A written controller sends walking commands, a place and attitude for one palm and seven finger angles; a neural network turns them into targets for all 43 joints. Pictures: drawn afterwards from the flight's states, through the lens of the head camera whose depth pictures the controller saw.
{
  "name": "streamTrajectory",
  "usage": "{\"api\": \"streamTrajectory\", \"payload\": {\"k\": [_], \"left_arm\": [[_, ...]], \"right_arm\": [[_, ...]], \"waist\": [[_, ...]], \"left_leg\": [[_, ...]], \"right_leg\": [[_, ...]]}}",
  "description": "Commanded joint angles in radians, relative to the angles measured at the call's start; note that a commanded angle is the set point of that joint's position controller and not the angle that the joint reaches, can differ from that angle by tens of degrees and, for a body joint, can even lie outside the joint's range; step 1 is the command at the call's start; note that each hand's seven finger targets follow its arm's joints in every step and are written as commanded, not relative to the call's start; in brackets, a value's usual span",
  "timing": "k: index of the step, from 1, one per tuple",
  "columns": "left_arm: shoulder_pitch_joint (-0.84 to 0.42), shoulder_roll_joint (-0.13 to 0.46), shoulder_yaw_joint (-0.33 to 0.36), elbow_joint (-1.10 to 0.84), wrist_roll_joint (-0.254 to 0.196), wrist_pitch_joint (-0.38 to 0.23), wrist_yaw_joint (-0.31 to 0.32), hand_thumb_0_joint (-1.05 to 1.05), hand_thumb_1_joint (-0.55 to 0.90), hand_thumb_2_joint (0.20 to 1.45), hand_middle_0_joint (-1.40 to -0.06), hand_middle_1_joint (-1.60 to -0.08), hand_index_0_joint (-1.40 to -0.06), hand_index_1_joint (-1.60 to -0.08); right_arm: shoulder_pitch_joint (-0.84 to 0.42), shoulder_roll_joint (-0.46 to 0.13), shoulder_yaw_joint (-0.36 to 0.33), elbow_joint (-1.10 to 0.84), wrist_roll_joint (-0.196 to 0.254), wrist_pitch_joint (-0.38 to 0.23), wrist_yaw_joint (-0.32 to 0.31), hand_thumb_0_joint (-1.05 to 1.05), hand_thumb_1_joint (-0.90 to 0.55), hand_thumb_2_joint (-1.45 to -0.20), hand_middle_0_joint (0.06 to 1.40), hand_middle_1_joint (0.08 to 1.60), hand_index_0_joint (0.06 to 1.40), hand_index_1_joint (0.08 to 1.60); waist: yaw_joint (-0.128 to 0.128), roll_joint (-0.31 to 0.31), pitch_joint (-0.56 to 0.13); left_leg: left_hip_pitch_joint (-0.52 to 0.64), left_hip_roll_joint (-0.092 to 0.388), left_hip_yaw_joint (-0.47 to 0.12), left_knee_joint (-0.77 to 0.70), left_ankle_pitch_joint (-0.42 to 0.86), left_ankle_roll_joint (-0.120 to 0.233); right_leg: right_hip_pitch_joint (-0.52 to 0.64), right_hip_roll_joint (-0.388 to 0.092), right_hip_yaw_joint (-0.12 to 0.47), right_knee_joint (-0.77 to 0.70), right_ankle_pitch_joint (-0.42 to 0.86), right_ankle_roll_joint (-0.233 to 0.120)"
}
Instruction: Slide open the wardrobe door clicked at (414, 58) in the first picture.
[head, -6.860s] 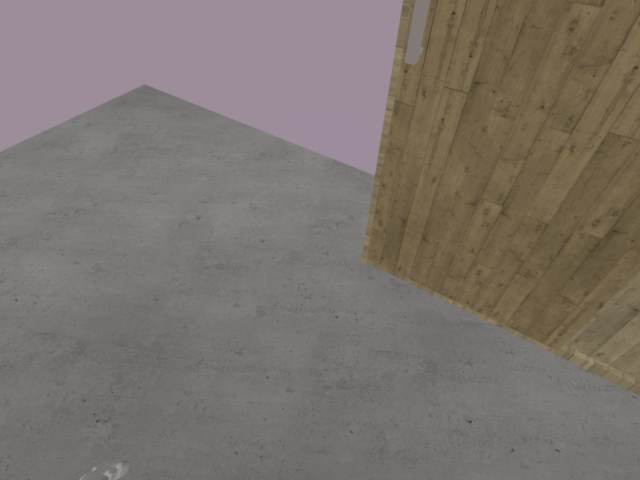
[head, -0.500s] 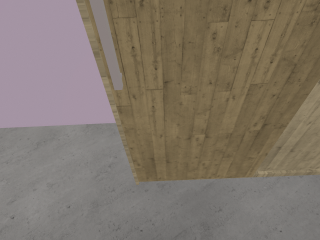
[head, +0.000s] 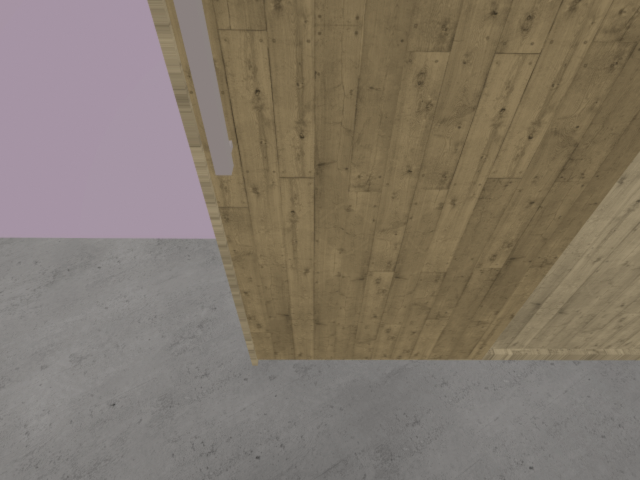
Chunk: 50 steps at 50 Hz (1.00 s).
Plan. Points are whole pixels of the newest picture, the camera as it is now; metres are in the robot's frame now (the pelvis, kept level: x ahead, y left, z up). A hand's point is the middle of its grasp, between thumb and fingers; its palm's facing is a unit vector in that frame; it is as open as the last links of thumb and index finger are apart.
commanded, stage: look again from close up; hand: left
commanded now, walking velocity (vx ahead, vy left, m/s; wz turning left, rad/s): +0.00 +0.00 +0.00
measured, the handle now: (207, 67) +0.55 +0.19 +0.24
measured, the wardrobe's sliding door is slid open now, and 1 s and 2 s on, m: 0.00 0.00 0.00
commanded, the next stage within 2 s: shuffle to correct the standing spot in 0.24 s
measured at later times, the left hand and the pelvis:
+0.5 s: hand out of the picture +0.03 +0.20 -0.18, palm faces +0.04 -0.98 -0.22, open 7.4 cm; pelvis +0.01 +0.01 +0.00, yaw +1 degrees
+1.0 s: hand (194, 474) +0.16 +0.19 -0.17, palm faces +0.07 -0.97 -0.25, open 7.3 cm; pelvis +0.11 +0.01 -0.01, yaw +3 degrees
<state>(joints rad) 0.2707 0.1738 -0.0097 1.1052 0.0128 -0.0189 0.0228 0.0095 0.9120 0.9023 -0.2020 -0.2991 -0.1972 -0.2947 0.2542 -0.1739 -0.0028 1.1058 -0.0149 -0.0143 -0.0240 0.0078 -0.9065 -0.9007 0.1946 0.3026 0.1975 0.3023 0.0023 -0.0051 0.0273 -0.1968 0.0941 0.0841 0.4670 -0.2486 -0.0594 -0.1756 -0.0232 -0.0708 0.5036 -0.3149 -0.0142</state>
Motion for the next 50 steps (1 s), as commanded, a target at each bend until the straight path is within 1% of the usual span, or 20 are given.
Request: {"api": "streamTrajectory", "payload": {"k": [1, 17, 20, 23, 25, 27, 29, 31, 32, 33, 35, 38, 41, 42, 43, 44, 45, 46, 48, 50], "left_arm": [[0.034, 0.144, 0.033, -0.032, 0.002, -0.011, 0.007, 0.0, 0.9, 0.9, -0.2, -0.3, -0.2, -0.3], [0.013, 0.163, 0.04, -0.039, 0.004, -0.012, 0.004, 0.0, 0.9, 0.9, -0.2, -0.3, -0.2, -0.3], [0.046, 0.143, 0.042, -0.032, 0.008, 0.0, 0.002, 0.0, 0.9, 0.9, -0.2, -0.3, -0.2, -0.3], [0.081, 0.169, 0.058, -0.035, 0.011, 0.011, -0.002, 0.0, 0.9, 0.9, -0.2, -0.3, -0.2, -0.3], [0.085, 0.174, 0.065, -0.045, 0.012, 0.009, -0.003, 0.0, 0.9, 0.9, -0.2, -0.3, -0.2, -0.3], [0.073, 0.163, 0.068, -0.056, 0.013, 0.004, -0.005, 0.0, 0.9, 0.9, -0.2, -0.3, -0.2, -0.3], [0.046, 0.131, 0.064, -0.07, 0.012, 0.003, -0.01, 0.0, 0.9, 0.9, -0.2, -0.3, -0.2, -0.3], [0.009, 0.057, 0.051, -0.1, 0.011, -0.006, -0.013, 0.0, 0.9, 0.9, -0.2, -0.3, -0.2, -0.3], [-0.048, 0.065, 0.05, -0.127, 0.012, -0.011, -0.01, 0.0, 0.9, 0.9, -0.2, -0.3, -0.2, -0.3], [-0.072, 0.065, 0.051, -0.135, 0.011, -0.017, -0.01, 0.0, 0.9, 0.9, -0.2, -0.3, -0.2, -0.3], [-0.088, 0.037, 0.056, -0.134, 0.006, -0.023, -0.018, 0.0, 0.9, 0.9, -0.2, -0.3, -0.2, -0.3], [-0.04, -0.001, 0.052, -0.124, 0.005, -0.02, -0.034, 0.0, 0.9, 0.9, -0.2, -0.3, -0.2, -0.3], [0.081, 0.006, 0.058, -0.074, 0.008, -0.023, -0.026, 0.0, 0.9, 0.9, -0.2, -0.3, -0.2, -0.3], [0.15, 0.058, 0.067, -0.052, 0.009, -0.036, -0.014, 0.0, 0.9, 0.9, -0.2, -0.3, -0.2, -0.3], [0.223, 0.129, 0.082, -0.026, 0.011, -0.043, 0.003, 0.0, 0.9, 0.9, -0.2, -0.3, -0.2, -0.3], [0.242, 0.169, 0.08, -0.021, 0.001, -0.039, 0.008, 0.0, 0.9, 0.9, -0.2, -0.3, -0.2, -0.3], [0.188, 0.168, 0.069, -0.034, 0.002, -0.037, 0.011, 0.0, 0.9, 0.9, -0.2, -0.3, -0.2, -0.3], [0.134, 0.149, 0.069, -0.043, 0.005, -0.037, 0.016, 0.0, 0.9, 0.9, -0.2, -0.3, -0.2, -0.3], [0.06, 0.106, 0.057, -0.068, 0.008, -0.024, 0.03, 0.0, 0.9, 0.9, -0.2, -0.3, -0.2, -0.3], [0.047, 0.114, 0.06, -0.082, 0.009, -0.014, 0.03, 0.0, 0.9, 0.9, -0.2, -0.3, -0.2, -0.3]], "right_arm": [[0.033, -0.102, -0.016, -0.034, 0.001, -0.01, -0.004, 0.0, -0.9, -0.9, 0.2, 0.3, 0.2, 0.3], [0.009, -0.125, -0.019, -0.03, 0.0, -0.014, -0.005, 0.0, -0.9, -0.9, 0.2, 0.3, 0.2, 0.3], [0.034, -0.088, -0.011, -0.027, -0.006, -0.002, 0.005, 0.0, -0.9, -0.9, 0.2, 0.3, 0.2, 0.3], [0.022, -0.065, -0.012, -0.048, -0.011, 0.007, 0.015, 0.0, -0.9, -0.9, 0.2, 0.3, 0.2, 0.3], [0.028, -0.058, -0.014, -0.056, -0.013, 0.004, 0.019, 0.0, -0.9, -0.9, 0.2, 0.3, 0.2, 0.3], [0.069, -0.052, -0.016, -0.05, -0.011, -0.003, 0.02, 0.0, -0.9, -0.9, 0.2, 0.3, 0.2, 0.3], [0.161, -0.074, -0.017, -0.022, -0.009, -0.019, 0.018, 0.0, -0.9, -0.9, 0.2, 0.3, 0.2, 0.3], [0.293, -0.163, -0.039, 0.023, -0.014, -0.03, 0.002, 0.0, -0.9, -0.9, 0.2, 0.3, 0.2, 0.3], [0.328, -0.15, -0.037, 0.029, -0.016, -0.033, -0.008, 0.0, -0.9, -0.9, 0.2, 0.3, 0.2, 0.3], [0.338, -0.136, -0.03, 0.028, -0.017, -0.039, -0.012, 0.0, -0.9, -0.9, 0.2, 0.3, 0.2, 0.3], [0.281, -0.124, -0.029, 0.012, -0.021, -0.047, -0.013, 0.0, -0.9, -0.9, 0.2, 0.3, 0.2, 0.3], [0.192, -0.129, -0.033, -0.013, -0.022, -0.047, -0.014, 0.0, -0.9, -0.9, 0.2, 0.3, 0.2, 0.3], [0.171, -0.108, -0.032, -0.009, -0.003, -0.039, -0.017, 0.0, -0.9, -0.9, 0.2, 0.3, 0.2, 0.3], [0.183, -0.068, -0.023, -0.009, 0.004, -0.042, -0.015, 0.0, -0.9, -0.9, 0.2, 0.3, 0.2, 0.3], [0.185, -0.026, -0.013, -0.027, 0.012, -0.044, -0.012, 0.0, -0.9, -0.9, 0.2, 0.3, 0.2, 0.3], [0.17, -0.018, -0.018, -0.041, 0.018, -0.033, -0.019, 0.0, -0.9, -0.9, 0.2, 0.3, 0.2, 0.3], [0.161, -0.021, -0.023, -0.036, 0.018, -0.021, -0.025, 0.0, -0.9, -0.9, 0.2, 0.3, 0.2, 0.3], [0.142, -0.008, -0.027, -0.029, 0.017, -0.006, -0.022, 0.0, -0.9, -0.9, 0.2, 0.3, 0.2, 0.3], [0.131, 0.01, -0.03, -0.014, 0.018, 0.014, -0.017, 0.0, -0.9, -0.9, 0.2, 0.3, 0.2, 0.3], [0.11, 0.018, -0.032, -0.015, 0.015, 0.03, -0.009, 0.0, -0.9, -0.9, 0.2, 0.3, 0.2, 0.3]], "waist": [[0.001, 0.007, 0.035], [0.007, -0.006, 0.011], [0.015, -0.039, 0.028], [0.031, -0.117, 0.107], [0.027, -0.155, 0.138], [0.002, -0.114, 0.139], [-0.03, 0.046, 0.103], [-0.071, 0.346, 0.056], [-0.089, 0.353, 0.084], [-0.089, 0.295, 0.079], [-0.066, 0.182, 0.074], [-0.013, 0.17, 0.034], [0.043, 0.078, -0.017], [0.069, -0.029, -0.065], [0.088, -0.223, -0.127], [0.082, -0.24, -0.148], [0.059, -0.165, -0.105], [0.047, -0.257, -0.056], [0.022, -0.194, 0.011], [0.014, -0.118, -0.008]], "left_leg": [[0.018, 0.027, -0.03, -0.06, 0.134, 0.059], [0.036, 0.035, -0.039, -0.077, 0.184, 0.063], [-0.026, 0.0, -0.011, -0.027, 0.0, 0.061], [-0.141, -0.05, 0.029, 0.081, -0.155, 0.059], [-0.15, -0.049, 0.034, 0.134, -0.14, 0.063], [-0.093, -0.045, 0.033, 0.102, -0.108, 0.069], [0.029, -0.009, -0.029, -0.005, 0.018, 0.089], [0.171, 0.19, -0.299, -0.135, 0.242, 0.202], [0.237, 0.238, -0.363, -0.149, 0.421, 0.27], [0.246, 0.265, -0.366, -0.126, 0.539, 0.304], [0.18, 0.256, -0.313, -0.113, 0.55, 0.301], [0.067, 0.174, -0.184, -0.121, 0.398, 0.238], [-0.015, 0.079, -0.087, 0.01, 0.338, 0.156], [-0.091, 0.051, -0.07, 0.106, 0.292, 0.118], [-0.223, -0.028, 0.003, 0.252, 0.002, 0.07], [-0.221, -0.067, -0.023, 0.41, -0.36, 0.05], [-0.204, -0.049, -0.081, 0.467, -0.399, 0.048], [-0.227, -0.037, -0.08, 0.52, -0.376, 0.047], [-0.234, -0.028, -0.081, 0.531, -0.305, 0.038], [-0.2, -0.048, -0.056, 0.499, -0.242, 0.03]], "right_leg": [[-0.061, -0.093, 0.096, -0.123, 0.218, -0.022], [-0.025, -0.095, 0.082, -0.119, 0.274, -0.02], [-0.021, -0.111, 0.09, -0.132, 0.012, -0.027], [-0.053, -0.171, 0.18, -0.233, -0.269, -0.073], [-0.092, -0.203, 0.208, -0.261, -0.289, -0.096], [-0.125, -0.183, 0.16, -0.21, -0.225, -0.096], [-0.17, -0.095, 0.044, -0.028, -0.135, -0.06], [-0.333, 0.025, -0.097, 0.306, -0.222, -0.012], [-0.455, 0.015, -0.048, 0.447, -0.325, -0.019], [-0.492, -0.019, -0.008, 0.529, -0.329, -0.029], [-0.451, -0.053, 0.012, 0.527, -0.283, -0.033], [-0.253, -0.031, -0.045, 0.307, -0.191, -0.023], [0.007, 0.003, -0.074, 0.005, 0.15, -0.004], [0.17, -0.071, 0.017, -0.032, 0.316, -0.016], [0.303, -0.281, 0.244, -0.044, 0.656, -0.082], [0.272, -0.423, 0.323, -0.079, 0.999, -0.185], [0.201, -0.407, 0.28, -0.06, 1.093, -0.22], [0.129, -0.373, 0.254, -0.054, 1.125, -0.208], [0.058, -0.328, 0.158, -0.065, 1.065, -0.186], [0.013, -0.296, 0.123, -0.083, 0.955, -0.175]]}}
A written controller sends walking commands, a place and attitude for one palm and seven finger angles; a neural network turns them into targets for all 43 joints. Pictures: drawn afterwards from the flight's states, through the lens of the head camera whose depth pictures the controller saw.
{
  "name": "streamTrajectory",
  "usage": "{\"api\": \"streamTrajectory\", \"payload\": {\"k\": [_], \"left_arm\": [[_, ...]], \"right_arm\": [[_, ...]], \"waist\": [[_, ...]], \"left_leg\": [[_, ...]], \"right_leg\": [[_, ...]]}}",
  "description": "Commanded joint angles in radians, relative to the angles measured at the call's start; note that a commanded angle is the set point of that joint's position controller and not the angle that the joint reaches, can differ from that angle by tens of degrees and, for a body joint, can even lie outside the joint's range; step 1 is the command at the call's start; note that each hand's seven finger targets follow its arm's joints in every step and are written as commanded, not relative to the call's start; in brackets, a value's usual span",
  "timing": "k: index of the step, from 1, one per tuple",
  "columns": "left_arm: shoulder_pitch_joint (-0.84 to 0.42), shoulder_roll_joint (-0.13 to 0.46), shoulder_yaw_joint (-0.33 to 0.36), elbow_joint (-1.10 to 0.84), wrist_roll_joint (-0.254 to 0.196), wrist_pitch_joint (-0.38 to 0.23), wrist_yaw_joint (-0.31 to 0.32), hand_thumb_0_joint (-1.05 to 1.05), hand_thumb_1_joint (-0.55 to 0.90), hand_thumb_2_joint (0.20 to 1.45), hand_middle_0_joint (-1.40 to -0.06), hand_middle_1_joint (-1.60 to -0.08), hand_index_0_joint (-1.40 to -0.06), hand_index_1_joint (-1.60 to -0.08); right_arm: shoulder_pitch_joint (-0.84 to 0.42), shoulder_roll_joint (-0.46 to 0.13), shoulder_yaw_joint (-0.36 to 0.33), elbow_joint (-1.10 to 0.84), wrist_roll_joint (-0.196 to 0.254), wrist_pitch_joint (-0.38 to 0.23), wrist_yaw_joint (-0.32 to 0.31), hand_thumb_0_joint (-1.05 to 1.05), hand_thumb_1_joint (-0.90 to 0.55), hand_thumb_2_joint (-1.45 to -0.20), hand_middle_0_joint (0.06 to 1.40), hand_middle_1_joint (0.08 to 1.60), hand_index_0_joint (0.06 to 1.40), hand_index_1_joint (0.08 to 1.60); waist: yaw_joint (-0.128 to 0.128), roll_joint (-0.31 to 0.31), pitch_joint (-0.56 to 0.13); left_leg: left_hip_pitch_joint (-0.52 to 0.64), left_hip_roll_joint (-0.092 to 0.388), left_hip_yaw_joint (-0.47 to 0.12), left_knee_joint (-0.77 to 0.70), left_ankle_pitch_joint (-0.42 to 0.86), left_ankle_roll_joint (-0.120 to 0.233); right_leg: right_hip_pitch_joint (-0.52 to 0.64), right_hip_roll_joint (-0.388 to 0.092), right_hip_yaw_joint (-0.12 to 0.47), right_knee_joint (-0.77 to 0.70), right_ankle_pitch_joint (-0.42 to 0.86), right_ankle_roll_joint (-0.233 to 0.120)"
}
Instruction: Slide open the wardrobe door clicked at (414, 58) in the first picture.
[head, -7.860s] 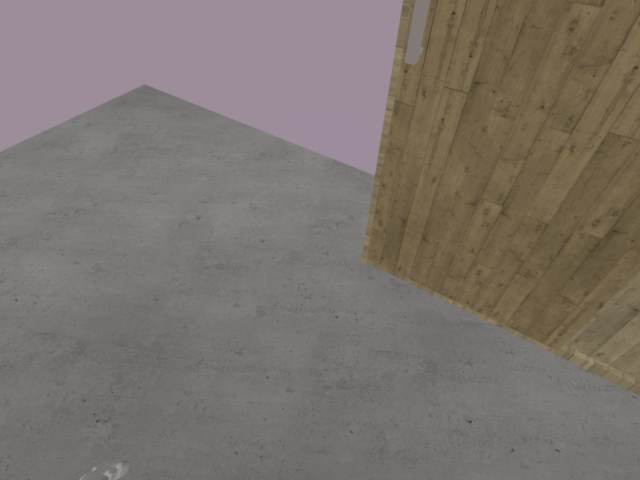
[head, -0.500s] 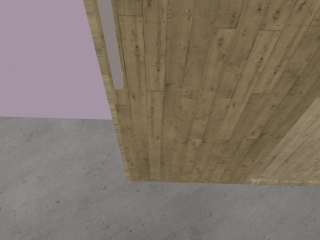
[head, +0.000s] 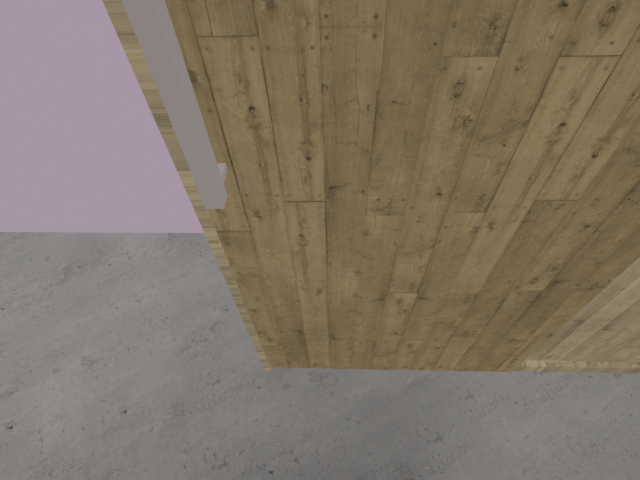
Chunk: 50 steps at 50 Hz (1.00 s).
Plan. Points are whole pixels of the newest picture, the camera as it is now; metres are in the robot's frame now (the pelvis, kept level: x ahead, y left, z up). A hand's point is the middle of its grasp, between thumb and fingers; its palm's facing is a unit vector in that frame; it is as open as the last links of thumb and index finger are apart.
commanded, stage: come to a stop and stand still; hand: left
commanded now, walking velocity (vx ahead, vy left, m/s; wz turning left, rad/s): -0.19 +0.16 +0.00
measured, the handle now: (185, 86) +0.45 +0.15 +0.25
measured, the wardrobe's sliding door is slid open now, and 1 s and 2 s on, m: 0.00 0.00 0.00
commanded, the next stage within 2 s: look again from close up in 1.76 s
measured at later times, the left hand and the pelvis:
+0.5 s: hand out of the picture -0.01 +0.23 -0.17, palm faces +0.04 -0.98 -0.18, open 7.4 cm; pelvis -0.03 +0.05 +0.01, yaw -1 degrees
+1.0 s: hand out of the picture -0.06 +0.18 -0.17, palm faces -0.01 -0.99 -0.14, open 7.4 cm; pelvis -0.06 +0.02 +0.01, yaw -1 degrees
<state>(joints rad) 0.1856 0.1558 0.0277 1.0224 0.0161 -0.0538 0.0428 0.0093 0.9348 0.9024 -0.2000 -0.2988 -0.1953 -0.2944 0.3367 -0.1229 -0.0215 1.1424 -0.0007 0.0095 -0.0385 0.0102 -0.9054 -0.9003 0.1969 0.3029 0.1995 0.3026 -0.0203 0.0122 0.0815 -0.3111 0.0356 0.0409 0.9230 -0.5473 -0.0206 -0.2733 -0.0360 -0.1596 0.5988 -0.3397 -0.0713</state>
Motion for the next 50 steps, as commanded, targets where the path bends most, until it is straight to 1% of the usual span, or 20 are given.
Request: {"api": "streamTrajectory", "payload": {"k": [1, 4, 8, 11, 12, 13, 14, 15, 17, 19, 24, 27, 29, 31, 33, 34, 35, 40, 43, 50], "left_arm": [[0.122, 0.149, 0.029, -0.008, 0.007, 0.026, 0.009, 0.0, 0.9, 0.9, -0.2, -0.3, -0.2, -0.3], [0.137, 0.173, 0.047, -0.025, 0.012, 0.036, 0.011, 0.0, 0.9, 0.9, -0.2, -0.3, -0.2, -0.3], [0.119, 0.177, 0.053, -0.046, 0.019, 0.048, 0.008, 0.0, 0.9, 0.9, -0.2, -0.3, -0.2, -0.3], [0.078, 0.178, 0.049, -0.061, 0.011, 0.056, 0.005, 0.0, 0.9, 0.9, -0.2, -0.3, -0.2, -0.3], [0.074, 0.151, 0.045, -0.068, 0.011, 0.06, 0.005, 0.0, 0.9, 0.9, -0.2, -0.3, -0.2, -0.3], [0.099, 0.106, 0.038, -0.078, 0.002, 0.068, 0.003, 0.0, 0.9, 0.9, -0.2, -0.3, -0.2, -0.3], [0.11, 0.077, 0.027, -0.083, -0.004, 0.075, 0.003, 0.0, 0.9, 0.9, -0.2, -0.3, -0.2, -0.3], [0.105, 0.093, 0.027, -0.079, 0.001, 0.082, 0.008, 0.0, 0.9, 0.9, -0.2, -0.3, -0.2, -0.3], [0.11, 0.085, 0.031, -0.049, 0.011, 0.092, 0.001, 0.0, 0.9, 0.9, -0.2, -0.3, -0.2, -0.3], [0.134, 0.077, 0.029, -0.028, 0.014, 0.095, -0.006, 0.0, 0.9, 0.9, -0.2, -0.3, -0.2, -0.3], [0.132, 0.058, 0.011, -0.022, 0.012, 0.085, -0.012, 0.0, 0.9, 0.9, -0.2, -0.3, -0.2, -0.3], [0.122, 0.052, 0.006, -0.02, 0.011, 0.071, -0.01, 0.0, 0.9, 0.9, -0.2, -0.3, -0.2, -0.3], [0.195, 0.059, 0.007, 0.011, 0.009, 0.061, -0.007, 0.0, 0.9, 0.9, -0.2, -0.3, -0.2, -0.3], [0.194, 0.098, 0.004, 0.019, 0.011, 0.05, -0.003, 0.0, 0.9, 0.9, -0.2, -0.3, -0.2, -0.3], [0.167, 0.124, -0.001, 0.012, 0.004, 0.043, -0.004, 0.0, 0.9, 0.9, -0.2, -0.3, -0.2, -0.3], [0.147, 0.117, -0.003, 0.019, 0.004, 0.036, -0.005, 0.0, 0.9, 0.9, -0.2, -0.3, -0.2, -0.3], [0.136, 0.098, -0.009, 0.018, 0.001, 0.034, -0.005, 0.0, 0.9, 0.9, -0.2, -0.3, -0.2, -0.3], [0.161, 0.087, -0.015, 0.036, -0.003, 0.043, -0.006, 0.0, 0.9, 0.9, -0.2, -0.3, -0.2, -0.3], [0.188, 0.083, -0.015, 0.053, -0.004, 0.047, -0.007, 0.0, 0.9, 0.9, -0.2, -0.3, -0.2, -0.3], [0.222, 0.063, -0.016, 0.074, -0.007, 0.047, -0.009, 0.0, 0.9, 0.9, -0.2, -0.3, -0.2, -0.3]], "right_arm": [[0.017, -0.034, -0.016, -0.061, -0.002, 0.012, 0.009, 0.0, -0.9, -0.9, 0.2, 0.3, 0.2, 0.3], [-0.046, -0.048, -0.023, -0.099, -0.01, 0.018, 0.015, 0.0, -0.9, -0.9, 0.2, 0.3, 0.2, 0.3], [-0.106, -0.07, -0.029, -0.148, -0.009, 0.016, 0.016, 0.0, -0.9, -0.9, 0.2, 0.3, 0.2, 0.3], [-0.055, -0.08, -0.028, -0.148, -0.009, 0.006, 0.016, 0.0, -0.9, -0.9, 0.2, 0.3, 0.2, 0.3], [-0.015, -0.094, -0.032, -0.136, -0.011, -0.004, 0.015, 0.0, -0.9, -0.9, 0.2, 0.3, 0.2, 0.3], [-0.013, -0.167, -0.041, -0.151, -0.019, -0.015, 0.012, 0.0, -0.9, -0.9, 0.2, 0.3, 0.2, 0.3], [-0.045, -0.218, -0.043, -0.177, -0.019, -0.011, 0.009, 0.0, -0.9, -0.9, 0.2, 0.3, 0.2, 0.3], [-0.093, -0.212, -0.035, -0.195, -0.025, -0.004, 0.011, 0.0, -0.9, -0.9, 0.2, 0.3, 0.2, 0.3], [-0.177, -0.162, -0.02, -0.218, -0.025, -0.014, -0.004, 0.0, -0.9, -0.9, 0.2, 0.3, 0.2, 0.3], [-0.187, -0.161, -0.014, -0.225, -0.023, -0.015, -0.002, 0.0, -0.9, -0.9, 0.2, 0.3, 0.2, 0.3], [-0.109, -0.171, -0.026, -0.197, -0.017, -0.02, 0.0, 0.0, -0.9, -0.9, 0.2, 0.3, 0.2, 0.3], [-0.07, -0.167, -0.036, -0.173, -0.021, -0.018, 0.005, 0.0, -0.9, -0.9, 0.2, 0.3, 0.2, 0.3], [-0.083, -0.168, -0.037, -0.165, -0.012, -0.018, 0.008, 0.0, -0.9, -0.9, 0.2, 0.3, 0.2, 0.3], [-0.088, -0.122, -0.028, -0.164, -0.004, -0.015, 0.015, 0.0, -0.9, -0.9, 0.2, 0.3, 0.2, 0.3], [-0.084, -0.091, -0.016, -0.154, -0.007, -0.016, 0.025, 0.0, -0.9, -0.9, 0.2, 0.3, 0.2, 0.3], [-0.091, -0.092, -0.019, -0.141, -0.012, -0.011, 0.023, 0.0, -0.9, -0.9, 0.2, 0.3, 0.2, 0.3], [-0.081, -0.105, -0.02, -0.131, -0.014, -0.009, 0.023, 0.0, -0.9, -0.9, 0.2, 0.3, 0.2, 0.3], [-0.031, -0.109, -0.006, -0.075, -0.014, -0.009, 0.021, 0.0, -0.9, -0.9, 0.2, 0.3, 0.2, 0.3], [-0.015, -0.102, 0.002, -0.056, -0.015, -0.008, 0.017, 0.0, -0.9, -0.9, 0.2, 0.3, 0.2, 0.3], [0.038, -0.092, 0.003, -0.034, -0.016, -0.012, 0.011, 0.0, -0.9, -0.9, 0.2, 0.3, 0.2, 0.3]], "waist": [[0.036, -0.129, -0.067], [0.058, -0.111, -0.09], [0.057, -0.178, -0.102], [0.008, -0.153, -0.119], [-0.008, -0.092, -0.139], [0.0, 0.119, -0.159], [0.012, 0.277, -0.14], [0.017, 0.2, -0.114], [0.052, 0.213, -0.045], [0.059, 0.137, -0.053], [0.028, 0.1, -0.119], [0.012, 0.081, -0.115], [0.042, 0.024, -0.146], [0.026, -0.075, -0.11], [0.013, -0.05, -0.094], [0.009, -0.183, -0.072], [0.008, -0.214, -0.039], [0.008, -0.036, 0.04], [0.018, 0.022, 0.075], [0.022, 0.012, 0.025]], "left_leg": [[-0.086, 0.003, 0.0, 0.021, 0.078, -0.014], [-0.112, -0.016, 0.017, -0.021, 0.105, -0.026], [-0.082, -0.017, 0.009, -0.124, 0.121, -0.022], [0.106, -0.02, 0.024, -0.38, 0.319, -0.01], [0.217, 0.019, 0.017, -0.493, 0.472, 0.0], [0.276, 0.178, -0.154, -0.545, 0.728, 0.064], [0.191, 0.324, -0.3, -0.597, 0.964, 0.185], [0.082, 0.333, -0.247, -0.602, 0.867, 0.24], [-0.004, 0.26, -0.222, -0.651, 0.674, 0.218], [-0.005, 0.215, -0.18, -0.663, 0.563, 0.197], [0.178, 0.202, -0.186, -0.668, 0.528, 0.2], [0.187, 0.195, -0.198, -0.639, 0.538, 0.192], [0.147, 0.146, -0.156, -0.591, 0.448, 0.135], [0.096, 0.058, -0.073, -0.539, 0.356, 0.055], [0.142, 0.03, -0.052, -0.529, 0.361, 0.037], [0.139, 0.032, -0.042, -0.511, 0.385, 0.033], [0.14, 0.039, -0.041, -0.512, 0.387, 0.033], [0.136, 0.056, -0.064, -0.566, 0.345, 0.035], [0.088, 0.058, -0.072, -0.593, 0.291, 0.032], [0.088, 0.064, -0.087, -0.606, 0.266, 0.032]], "right_leg": [[0.111, -0.278, 0.195, -0.178, 0.938, -0.118], [0.157, -0.277, 0.221, -0.164, 0.945, -0.131], [0.148, -0.275, 0.229, -0.155, 0.86, -0.136], [0.049, -0.22, 0.199, -0.104, 0.615, -0.075], [0.005, -0.178, 0.173, -0.038, 0.47, -0.033], [-0.082, -0.073, 0.107, 0.064, 0.153, 0.032], [-0.107, 0.0, 0.087, 0.219, -0.248, 0.078], [-0.062, -0.011, 0.144, 0.332, -0.27, 0.067], [-0.082, -0.021, 0.181, 0.402, -0.192, 0.066], [-0.081, -0.018, 0.183, 0.418, -0.111, 0.075], [-0.084, -0.029, 0.139, 0.206, -0.133, 0.098], [-0.021, -0.021, 0.128, -0.002, -0.128, 0.094], [0.099, -0.02, 0.125, -0.211, 0.051, 0.092], [0.095, -0.111, 0.244, -0.274, 0.092, 0.045], [0.024, -0.173, 0.263, -0.292, 0.097, 0.018], [0.001, -0.136, 0.263, -0.295, 0.103, 0.025], [-0.024, -0.134, 0.25, -0.307, 0.08, 0.025], [-0.067, -0.087, 0.228, -0.316, -0.07, 0.035], [-0.048, -0.078, 0.217, -0.314, -0.076, 0.035], [-0.017, -0.064, 0.205, -0.291, -0.062, 0.032]]}}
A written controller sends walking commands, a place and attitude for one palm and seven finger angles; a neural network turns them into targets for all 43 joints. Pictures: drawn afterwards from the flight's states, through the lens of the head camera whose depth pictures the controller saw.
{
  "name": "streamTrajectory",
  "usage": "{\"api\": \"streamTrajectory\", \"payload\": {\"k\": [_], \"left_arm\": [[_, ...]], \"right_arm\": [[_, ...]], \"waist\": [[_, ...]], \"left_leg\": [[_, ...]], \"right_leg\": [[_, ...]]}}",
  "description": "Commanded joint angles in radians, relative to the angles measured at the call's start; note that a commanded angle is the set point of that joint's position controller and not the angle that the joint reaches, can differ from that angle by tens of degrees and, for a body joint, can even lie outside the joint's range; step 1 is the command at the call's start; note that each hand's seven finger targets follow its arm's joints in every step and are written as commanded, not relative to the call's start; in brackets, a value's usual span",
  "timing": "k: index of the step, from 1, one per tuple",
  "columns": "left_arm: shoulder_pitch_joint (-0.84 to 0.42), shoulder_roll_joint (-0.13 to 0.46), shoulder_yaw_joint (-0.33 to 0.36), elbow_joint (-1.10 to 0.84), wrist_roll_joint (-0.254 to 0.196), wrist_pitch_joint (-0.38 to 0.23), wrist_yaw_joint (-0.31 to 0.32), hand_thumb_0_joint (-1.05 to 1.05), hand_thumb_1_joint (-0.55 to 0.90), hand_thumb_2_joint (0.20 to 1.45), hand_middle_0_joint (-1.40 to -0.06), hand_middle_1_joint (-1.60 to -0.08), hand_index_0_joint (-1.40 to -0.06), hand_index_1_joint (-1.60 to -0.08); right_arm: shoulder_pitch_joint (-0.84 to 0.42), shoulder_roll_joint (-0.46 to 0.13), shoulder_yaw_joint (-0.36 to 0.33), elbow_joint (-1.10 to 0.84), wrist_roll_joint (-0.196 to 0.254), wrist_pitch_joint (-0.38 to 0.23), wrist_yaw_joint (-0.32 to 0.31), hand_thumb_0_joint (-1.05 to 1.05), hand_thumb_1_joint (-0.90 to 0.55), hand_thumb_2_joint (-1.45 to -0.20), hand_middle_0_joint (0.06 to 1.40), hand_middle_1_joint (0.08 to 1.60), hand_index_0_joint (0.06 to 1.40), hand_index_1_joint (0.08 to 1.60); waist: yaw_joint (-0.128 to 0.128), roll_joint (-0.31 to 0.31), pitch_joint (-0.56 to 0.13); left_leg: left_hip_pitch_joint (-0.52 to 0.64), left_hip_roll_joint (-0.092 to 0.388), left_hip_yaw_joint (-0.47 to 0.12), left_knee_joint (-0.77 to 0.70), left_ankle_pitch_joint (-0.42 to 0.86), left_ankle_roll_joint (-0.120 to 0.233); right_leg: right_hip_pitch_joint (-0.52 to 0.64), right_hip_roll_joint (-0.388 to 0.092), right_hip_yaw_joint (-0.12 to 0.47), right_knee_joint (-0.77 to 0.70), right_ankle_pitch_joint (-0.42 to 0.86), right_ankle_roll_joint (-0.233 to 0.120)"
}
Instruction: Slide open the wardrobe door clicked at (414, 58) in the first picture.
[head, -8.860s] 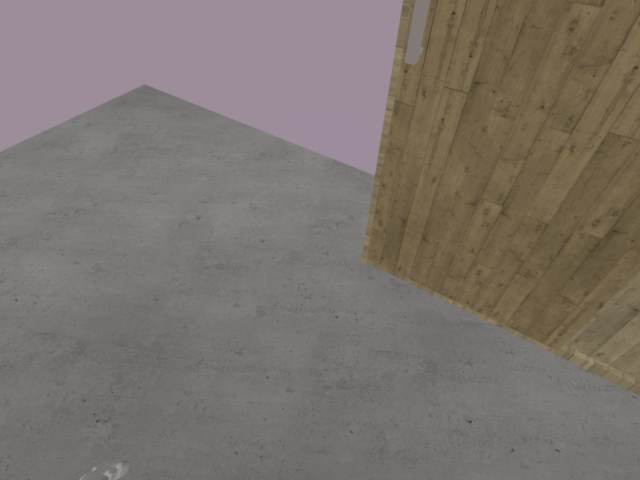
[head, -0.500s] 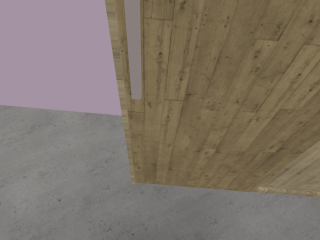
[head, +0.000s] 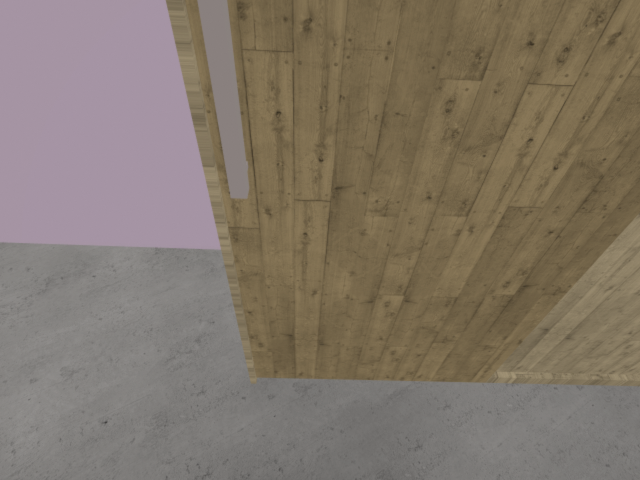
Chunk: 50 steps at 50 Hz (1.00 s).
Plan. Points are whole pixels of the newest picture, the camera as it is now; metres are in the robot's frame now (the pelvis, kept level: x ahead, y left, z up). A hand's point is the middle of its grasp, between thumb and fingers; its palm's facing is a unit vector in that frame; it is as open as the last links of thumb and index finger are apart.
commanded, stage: come to a stop and stand still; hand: left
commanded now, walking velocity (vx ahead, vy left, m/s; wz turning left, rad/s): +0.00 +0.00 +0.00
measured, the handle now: (229, 88) +0.51 +0.15 +0.24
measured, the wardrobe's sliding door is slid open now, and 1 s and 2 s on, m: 0.00 0.00 0.00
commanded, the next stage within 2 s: look again from close up in 0.76 s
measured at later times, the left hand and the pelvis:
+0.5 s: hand out of the picture +0.05 +0.19 -0.18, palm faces -0.01 -0.98 -0.22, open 7.4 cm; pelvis +0.03 +0.02 -0.01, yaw -1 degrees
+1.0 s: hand out of the picture +0.05 +0.20 -0.18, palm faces -0.03 -0.97 -0.22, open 7.4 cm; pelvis +0.03 +0.01 +0.00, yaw -2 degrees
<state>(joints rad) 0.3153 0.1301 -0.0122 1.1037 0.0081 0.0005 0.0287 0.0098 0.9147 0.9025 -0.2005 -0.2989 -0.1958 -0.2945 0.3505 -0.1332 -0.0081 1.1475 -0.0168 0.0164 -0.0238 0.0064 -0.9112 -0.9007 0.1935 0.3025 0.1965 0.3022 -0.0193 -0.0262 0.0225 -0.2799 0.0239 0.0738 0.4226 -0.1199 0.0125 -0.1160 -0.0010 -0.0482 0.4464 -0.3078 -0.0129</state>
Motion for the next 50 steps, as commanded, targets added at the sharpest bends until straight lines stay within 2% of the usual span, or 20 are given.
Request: {"api": "streamTrajectory", "payload": {"k": [1, 2, 3, 4, 5, 6, 7, 8, 10, 12, 14, 16, 18, 25, 31, 32, 36, 37, 45, 50], "left_arm": [[0.096, 0.083, 0.024, -0.006, 0.0, -0.008, 0.005, 0.0, 0.9, 0.9, -0.2, -0.3, -0.2, -0.3], [0.099, 0.081, 0.024, -0.004, 0.002, -0.009, 0.007, 0.0, 0.9, 0.9, -0.2, -0.3, -0.2, -0.3], [0.131, 0.095, 0.007, 0.0, 0.025, -0.042, 0.041, 0.0, 0.9, 0.9, -0.2, -0.3, -0.2, -0.3], [0.056, 0.151, 0.017, -0.054, 0.013, -0.047, 0.034, 0.0, 0.9, 0.9, -0.2, -0.3, -0.2, -0.3], [0.017, 0.144, 0.022, -0.074, 0.012, -0.045, 0.027, 0.0, 0.9, 0.9, -0.2, -0.3, -0.2, -0.3], [0.015, 0.142, 0.022, -0.076, 0.009, -0.047, 0.027, 0.0, 0.9, 0.9, -0.2, -0.3, -0.2, -0.3], [0.022, 0.127, 0.023, -0.078, 0.01, -0.054, 0.028, 0.0, 0.9, 0.9, -0.2, -0.3, -0.2, -0.3], [0.037, 0.116, 0.024, -0.075, 0.007, -0.053, 0.028, 0.0, 0.9, 0.9, -0.2, -0.3, -0.2, -0.3], [0.064, 0.087, 0.018, -0.065, 0.004, -0.043, 0.027, 0.0, 0.9, 0.9, -0.2, -0.3, -0.2, -0.3], [0.088, 0.079, 0.017, -0.058, 0.007, -0.041, 0.025, 0.0, 0.9, 0.9, -0.2, -0.3, -0.2, -0.3], [0.095, 0.082, 0.017, -0.057, 0.005, -0.039, 0.025, 0.0, 0.9, 0.9, -0.2, -0.3, -0.2, -0.3], [0.088, 0.086, 0.016, -0.063, 0.006, -0.034, 0.025, 0.0, 0.9, 0.9, -0.2, -0.3, -0.2, -0.3], [0.084, 0.099, 0.018, -0.065, 0.007, -0.034, 0.025, 0.0, 0.9, 0.9, -0.2, -0.3, -0.2, -0.3], [0.074, 0.137, 0.026, -0.074, 0.007, -0.03, 0.023, 0.0, 0.9, 0.9, -0.2, -0.3, -0.2, -0.3], [0.056, 0.16, 0.026, -0.077, 0.009, -0.029, 0.018, 0.0, 0.9, 0.9, -0.2, -0.3, -0.2, -0.3], [0.057, 0.167, 0.027, -0.078, 0.011, -0.031, 0.018, 0.0, 0.9, 0.9, -0.2, -0.3, -0.2, -0.3], [0.043, 0.176, 0.027, -0.076, 0.009, -0.027, 0.015, 0.0, 0.9, 0.9, -0.2, -0.3, -0.2, -0.3], [0.045, 0.184, 0.027, -0.075, 0.012, -0.03, 0.015, 0.0, 0.9, 0.9, -0.2, -0.3, -0.2, -0.3], [0.03, 0.199, 0.028, -0.066, 0.011, -0.026, 0.01, 0.0, 0.9, 0.9, -0.2, -0.3, -0.2, -0.3], [0.018, 0.208, 0.026, -0.062, 0.01, -0.025, 0.008, 0.0, 0.9, 0.9, -0.2, -0.3, -0.2, -0.3]], "right_arm": [[0.025, -0.081, -0.011, -0.038, 0.001, -0.021, -0.005, 0.0, -0.9, -0.9, 0.2, 0.3, 0.2, 0.3], [0.029, -0.077, -0.011, -0.034, 0.003, -0.021, -0.006, 0.0, -0.9, -0.9, 0.2, 0.3, 0.2, 0.3], [-0.1, -0.115, -0.004, -0.106, 0.001, -0.038, 0.008, 0.0, -0.9, -0.9, 0.2, 0.3, 0.2, 0.3], [-0.014, -0.065, -0.006, -0.127, 0.003, -0.026, 0.018, 0.0, -0.9, -0.9, 0.2, 0.3, 0.2, 0.3], [0.014, -0.067, -0.012, -0.107, -0.005, -0.016, 0.02, 0.0, -0.9, -0.9, 0.2, 0.3, 0.2, 0.3], [0.051, -0.072, -0.01, -0.104, -0.005, -0.017, 0.022, 0.0, -0.9, -0.9, 0.2, 0.3, 0.2, 0.3], [0.075, -0.065, -0.005, -0.108, -0.009, -0.028, 0.023, 0.0, -0.9, -0.9, 0.2, 0.3, 0.2, 0.3], [0.08, -0.071, -0.002, -0.114, -0.006, -0.035, 0.02, 0.0, -0.9, -0.9, 0.2, 0.3, 0.2, 0.3], [0.055, -0.092, -0.004, -0.125, -0.004, -0.039, 0.013, 0.0, -0.9, -0.9, 0.2, 0.3, 0.2, 0.3], [0.03, -0.091, -0.003, -0.132, -0.003, -0.044, 0.008, 0.0, -0.9, -0.9, 0.2, 0.3, 0.2, 0.3], [0.015, -0.099, -0.003, -0.136, 0.001, -0.044, 0.007, 0.0, -0.9, -0.9, 0.2, 0.3, 0.2, 0.3], [0.011, -0.106, -0.004, -0.132, 0.002, -0.043, 0.006, 0.0, -0.9, -0.9, 0.2, 0.3, 0.2, 0.3], [0.004, -0.108, -0.001, -0.12, 0.002, -0.045, 0.006, 0.0, -0.9, -0.9, 0.2, 0.3, 0.2, 0.3], [-0.029, -0.137, -0.005, -0.117, 0.002, -0.052, 0.003, 0.0, -0.9, -0.9, 0.2, 0.3, 0.2, 0.3], [-0.073, -0.155, -0.009, -0.12, 0.004, -0.05, 0.001, 0.0, -0.9, -0.9, 0.2, 0.3, 0.2, 0.3], [-0.079, -0.157, -0.009, -0.119, 0.005, -0.05, 0.0, 0.0, -0.9, -0.9, 0.2, 0.3, 0.2, 0.3], [-0.105, -0.173, -0.011, -0.118, 0.006, -0.048, 0.001, 0.0, -0.9, -0.9, 0.2, 0.3, 0.2, 0.3], [-0.11, -0.176, -0.011, -0.118, 0.006, -0.048, 0.0, 0.0, -0.9, -0.9, 0.2, 0.3, 0.2, 0.3], [-0.144, -0.201, -0.014, -0.113, 0.006, -0.048, 0.0, 0.0, -0.9, -0.9, 0.2, 0.3, 0.2, 0.3], [-0.157, -0.212, -0.014, -0.107, 0.006, -0.046, 0.002, 0.0, -0.9, -0.9, 0.2, 0.3, 0.2, 0.3]], "waist": [[0.023, 0.055, 0.076], [0.024, 0.035, 0.077], [0.057, 0.082, 0.147], [-0.034, 0.064, 0.084], [-0.043, 0.089, 0.098], [-0.052, 0.051, 0.055], [-0.044, 0.082, 0.006], [-0.034, 0.063, -0.026], [-0.013, 0.042, 0.004], [0.009, 0.069, 0.024], [0.014, 0.007, 0.048], [0.012, -0.014, 0.076], [0.014, -0.002, 0.078], [0.02, 0.023, 0.007], [0.02, 0.028, 0.001], [0.023, 0.007, 0.005], [0.019, 0.039, 0.005], [0.022, 0.023, 0.005], [0.022, 0.034, -0.012], [0.023, 0.023, 0.002]], "left_leg": [[0.063, 0.078, -0.119, -0.103, -0.15, 0.0], [0.065, 0.081, -0.119, -0.098, -0.138, 0.0], [-0.017, 0.065, -0.084, 0.129, -0.033, -0.02], [0.012, 0.049, -0.076, 0.141, -0.163, -0.015], [0.02, 0.038, -0.069, 0.149, -0.18, -0.009], [0.014, 0.043, -0.068, 0.157, -0.159, -0.005], [0.039, 0.048, -0.079, 0.13, -0.077, 0.002], [0.039, 0.058, -0.098, 0.104, -0.052, 0.013], [0.002, 0.077, -0.125, 0.067, -0.086, 0.029], [-0.031, 0.084, -0.142, 0.033, -0.058, 0.042], [-0.029, 0.083, -0.132, 0.027, -0.051, 0.042], [-0.026, 0.081, -0.132, 0.012, -0.073, 0.041], [-0.009, 0.077, -0.126, 0.004, -0.036, 0.041], [0.07, 0.086, -0.11, 0.006, 0.075, 0.043], [0.098, 0.085, -0.091, 0.019, 0.107, 0.036], [0.098, 0.088, -0.088, 0.022, 0.118, 0.037], [0.11, 0.089, -0.087, 0.01, 0.093, 0.033], [0.11, 0.091, -0.087, 0.017, 0.113, 0.035], [0.136, 0.098, -0.09, -0.001, 0.115, 0.034], [0.132, 0.1, -0.093, -0.022, 0.071, 0.032]], "right_leg": [[-0.17, -0.099, 0.092, -0.135, -0.077, -0.028], [-0.161, -0.096, 0.089, -0.135, -0.064, -0.026], [-0.205, -0.133, 0.169, -0.17, 0.194, -0.035], [-0.255, -0.18, 0.185, -0.197, -0.116, -0.066], [-0.295, -0.16, 0.177, -0.181, -0.225, -0.081], [-0.273, -0.139, 0.157, -0.15, -0.203, -0.084], [-0.223, -0.128, 0.12, -0.101, -0.079, -0.082], [-0.181, -0.101, 0.102, -0.057, -0.048, -0.073], [-0.177, -0.071, 0.089, -0.022, -0.058, -0.061], [-0.144, -0.063, 0.081, -0.004, -0.007, -0.053], [-0.151, -0.066, 0.088, -0.009, 0.005, -0.046], [-0.166, -0.067, 0.087, -0.017, -0.01, -0.041], [-0.157, -0.073, 0.084, -0.015, 0.025, -0.037], [-0.113, -0.085, 0.084, -0.015, 0.113, -0.025], [-0.106, -0.098, 0.097, -0.037, 0.183, -0.022], [-0.099, -0.099, 0.097, -0.043, 0.21, -0.022], [-0.109, -0.1, 0.106, -0.054, 0.187, -0.021], [-0.097, -0.099, 0.107, -0.057, 0.217, -0.021], [-0.092, -0.105, 0.108, -0.068, 0.206, -0.018], [-0.1, -0.106, 0.109, -0.082, 0.17, -0.018]]}}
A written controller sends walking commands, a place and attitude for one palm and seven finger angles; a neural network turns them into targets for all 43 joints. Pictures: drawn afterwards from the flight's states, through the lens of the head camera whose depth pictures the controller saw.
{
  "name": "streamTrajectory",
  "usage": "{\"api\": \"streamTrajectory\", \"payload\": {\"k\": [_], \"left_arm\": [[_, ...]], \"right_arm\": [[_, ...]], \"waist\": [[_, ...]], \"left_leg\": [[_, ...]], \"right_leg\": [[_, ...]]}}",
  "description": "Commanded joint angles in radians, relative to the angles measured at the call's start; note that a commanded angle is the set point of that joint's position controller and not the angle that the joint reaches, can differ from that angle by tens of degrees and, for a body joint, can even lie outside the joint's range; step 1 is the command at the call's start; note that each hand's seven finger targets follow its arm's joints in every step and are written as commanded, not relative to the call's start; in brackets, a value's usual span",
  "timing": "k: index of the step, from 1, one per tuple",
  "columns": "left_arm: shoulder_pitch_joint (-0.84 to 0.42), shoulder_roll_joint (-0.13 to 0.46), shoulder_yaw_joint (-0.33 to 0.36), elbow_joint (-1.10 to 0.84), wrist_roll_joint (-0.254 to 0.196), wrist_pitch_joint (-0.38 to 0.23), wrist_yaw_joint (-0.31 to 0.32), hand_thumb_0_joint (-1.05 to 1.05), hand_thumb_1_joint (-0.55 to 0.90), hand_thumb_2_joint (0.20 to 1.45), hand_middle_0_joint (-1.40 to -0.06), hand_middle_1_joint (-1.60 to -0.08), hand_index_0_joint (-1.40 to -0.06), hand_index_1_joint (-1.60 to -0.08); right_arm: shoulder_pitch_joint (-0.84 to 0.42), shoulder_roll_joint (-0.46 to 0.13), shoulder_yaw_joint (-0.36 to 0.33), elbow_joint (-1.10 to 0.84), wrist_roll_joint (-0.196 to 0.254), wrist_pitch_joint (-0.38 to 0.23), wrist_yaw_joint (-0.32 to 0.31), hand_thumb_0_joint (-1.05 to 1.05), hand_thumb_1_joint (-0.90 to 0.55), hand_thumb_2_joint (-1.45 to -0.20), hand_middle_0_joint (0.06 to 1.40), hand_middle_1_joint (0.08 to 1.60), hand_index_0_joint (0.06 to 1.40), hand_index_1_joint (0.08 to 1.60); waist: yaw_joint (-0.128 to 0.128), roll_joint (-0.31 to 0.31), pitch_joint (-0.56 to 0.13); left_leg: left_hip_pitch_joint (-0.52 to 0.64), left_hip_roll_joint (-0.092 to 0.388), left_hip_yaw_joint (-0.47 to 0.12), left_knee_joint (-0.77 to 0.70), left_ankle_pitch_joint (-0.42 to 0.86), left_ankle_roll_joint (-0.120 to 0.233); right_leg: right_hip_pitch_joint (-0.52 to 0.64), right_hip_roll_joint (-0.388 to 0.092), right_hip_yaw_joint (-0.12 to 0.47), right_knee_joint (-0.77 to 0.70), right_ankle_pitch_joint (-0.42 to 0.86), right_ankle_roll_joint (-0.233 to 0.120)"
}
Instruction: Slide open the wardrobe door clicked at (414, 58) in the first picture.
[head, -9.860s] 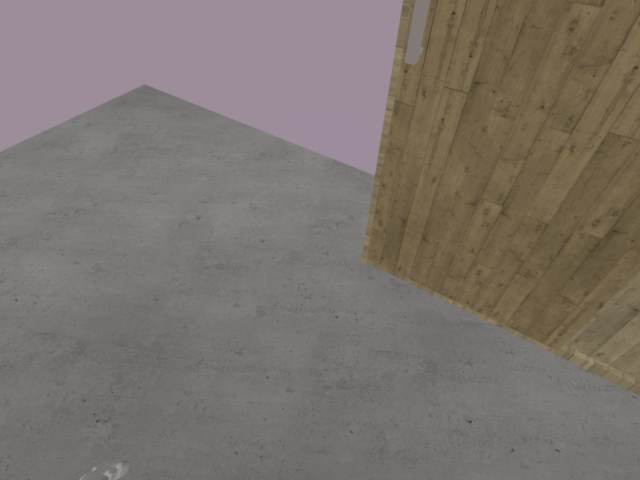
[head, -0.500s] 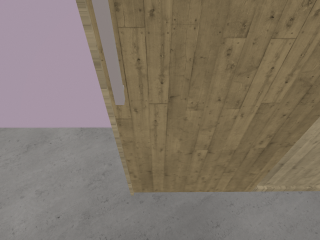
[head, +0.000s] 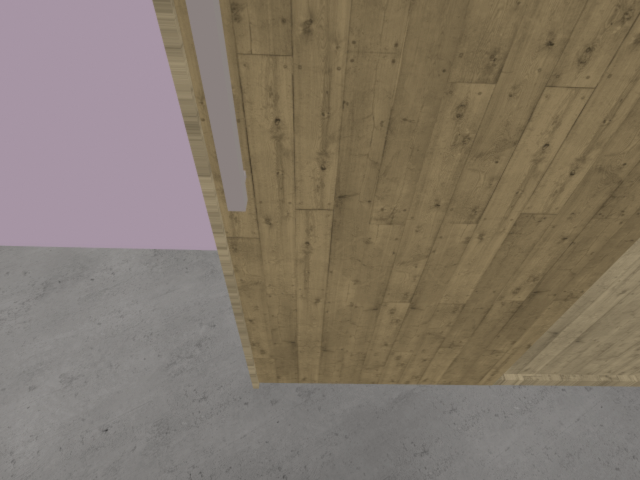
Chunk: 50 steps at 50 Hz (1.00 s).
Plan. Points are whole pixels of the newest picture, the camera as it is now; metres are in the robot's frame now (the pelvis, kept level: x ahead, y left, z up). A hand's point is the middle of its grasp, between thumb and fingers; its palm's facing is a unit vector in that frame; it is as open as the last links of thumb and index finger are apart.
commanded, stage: look again from close up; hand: left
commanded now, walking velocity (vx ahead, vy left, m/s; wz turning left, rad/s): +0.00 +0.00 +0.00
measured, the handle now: (224, 96) +0.47 +0.15 +0.24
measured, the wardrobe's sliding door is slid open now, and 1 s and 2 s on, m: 0.00 0.00 0.00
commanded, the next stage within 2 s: none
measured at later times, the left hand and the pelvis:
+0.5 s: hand out of the picture +0.02 +0.19 -0.17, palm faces -0.02 -0.97 -0.24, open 7.4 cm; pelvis +0.00 -0.01 +0.00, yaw +0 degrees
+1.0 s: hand out of the picture +0.01 +0.19 -0.17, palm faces +0.00 -0.97 -0.24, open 7.4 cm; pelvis +0.00 -0.01 +0.00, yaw +0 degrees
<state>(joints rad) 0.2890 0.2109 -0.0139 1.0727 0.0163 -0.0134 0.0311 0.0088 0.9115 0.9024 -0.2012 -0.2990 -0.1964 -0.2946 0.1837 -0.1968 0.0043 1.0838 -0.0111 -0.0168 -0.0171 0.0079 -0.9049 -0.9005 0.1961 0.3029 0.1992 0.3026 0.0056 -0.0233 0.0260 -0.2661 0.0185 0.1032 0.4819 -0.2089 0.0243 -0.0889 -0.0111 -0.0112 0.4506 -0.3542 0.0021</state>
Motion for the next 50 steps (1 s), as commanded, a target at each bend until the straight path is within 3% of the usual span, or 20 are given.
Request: {"api": "streamTrajectory", "payload": {"k": [1, 12, 19, 31, 37, 50], "left_arm": [[0.045, 0.126, 0.029, -0.028, 0.002, -0.01, 0.004, 0.0, 0.9, 0.9, -0.2, -0.3, -0.2, -0.3], [0.031, 0.151, 0.032, -0.023, 0.003, -0.014, 0.002, 0.0, 0.9, 0.9, -0.2, -0.3, -0.2, -0.3], [0.023, 0.16, 0.031, -0.02, 0.001, -0.014, 0.001, 0.0, 0.9, 0.9, -0.2, -0.3, -0.2, -0.3], [0.01, 0.161, 0.032, -0.013, -0.001, -0.013, -0.001, 0.0, 0.9, 0.9, -0.2, -0.3, -0.2, -0.3], [0.014, 0.161, 0.032, -0.012, 0.001, -0.015, -0.001, 0.0, 0.9, 0.9, -0.2, -0.3, -0.2, -0.3], [0.026, 0.157, 0.033, -0.006, -0.001, -0.017, -0.001, 0.0, 0.9, 0.9, -0.2, -0.3, -0.2, -0.3]], "right_arm": [[0.008, -0.15, -0.026, -0.042, 0.0, -0.013, -0.005, 0.0, -0.9, -0.9, 0.2, 0.3, 0.2, 0.3], [0.002, -0.162, -0.025, -0.027, 0.002, -0.015, -0.004, 0.0, -0.9, -0.9, 0.2, 0.3, 0.2, 0.3], [-0.004, -0.167, -0.024, -0.02, 0.0, -0.013, -0.004, 0.0, -0.9, -0.9, 0.2, 0.3, 0.2, 0.3], [-0.006, -0.173, -0.023, -0.011, 0.0, -0.014, -0.005, 0.0, -0.9, -0.9, 0.2, 0.3, 0.2, 0.3], [-0.007, -0.171, -0.023, -0.01, 0.001, -0.013, -0.005, 0.0, -0.9, -0.9, 0.2, 0.3, 0.2, 0.3], [-0.008, -0.17, -0.023, -0.003, 0.001, -0.014, -0.008, 0.0, -0.9, -0.9, 0.2, 0.3, 0.2, 0.3]], "waist": [[-0.002, 0.02, 0.001], [0.004, -0.003, -0.006], [0.002, 0.017, -0.009], [0.003, 0.028, 0.002], [0.003, 0.004, -0.001], [0.004, 0.011, -0.022]], "left_leg": [[0.122, 0.106, -0.125, -0.085, 0.155, 0.02], [0.124, 0.109, -0.126, -0.096, 0.184, 0.02], [0.134, 0.109, -0.119, -0.101, 0.178, 0.013], [0.14, 0.113, -0.124, -0.118, 0.173, 0.01], [0.146, 0.114, -0.122, -0.11, 0.191, 0.009], [0.162, 0.113, -0.122, -0.108, 0.219, 0.005]], "right_leg": [[-0.13, -0.094, 0.072, -0.087, 0.208, -0.033], [-0.106, -0.101, 0.074, -0.101, 0.238, -0.034], [-0.109, -0.106, 0.082, -0.113, 0.244, -0.036], [-0.113, -0.105, 0.08, -0.129, 0.219, -0.034], [-0.108, -0.105, 0.083, -0.134, 0.255, -0.034], [-0.09, -0.111, 0.079, -0.136, 0.291, -0.032]]}}
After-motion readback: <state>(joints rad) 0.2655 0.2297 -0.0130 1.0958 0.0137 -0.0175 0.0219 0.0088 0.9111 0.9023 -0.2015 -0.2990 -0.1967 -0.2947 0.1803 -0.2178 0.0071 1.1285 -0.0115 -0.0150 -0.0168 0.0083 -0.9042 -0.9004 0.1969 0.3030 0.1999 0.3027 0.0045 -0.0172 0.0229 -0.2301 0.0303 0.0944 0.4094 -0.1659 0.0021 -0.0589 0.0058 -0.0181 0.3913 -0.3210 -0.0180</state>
